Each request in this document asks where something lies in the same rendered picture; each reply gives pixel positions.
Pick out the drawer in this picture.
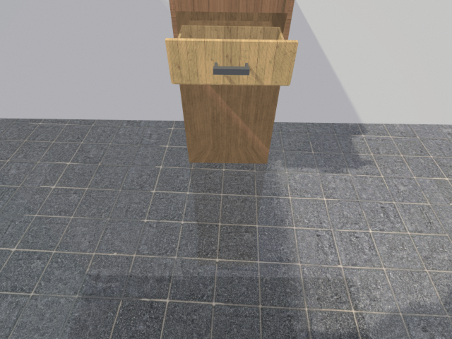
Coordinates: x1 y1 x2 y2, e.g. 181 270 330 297
165 25 298 86

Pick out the cabinet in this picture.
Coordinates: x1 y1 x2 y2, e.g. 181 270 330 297
169 0 295 164

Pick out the handle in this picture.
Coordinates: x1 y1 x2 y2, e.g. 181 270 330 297
213 62 250 75

